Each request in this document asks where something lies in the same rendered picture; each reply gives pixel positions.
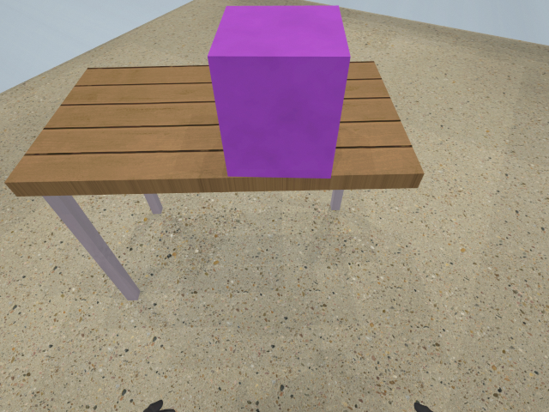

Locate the table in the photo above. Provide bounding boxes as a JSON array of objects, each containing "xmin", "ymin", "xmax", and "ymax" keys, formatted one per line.
[{"xmin": 4, "ymin": 61, "xmax": 424, "ymax": 300}]

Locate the carton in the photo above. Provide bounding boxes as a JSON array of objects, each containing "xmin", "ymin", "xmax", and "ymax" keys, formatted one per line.
[{"xmin": 208, "ymin": 5, "xmax": 351, "ymax": 179}]

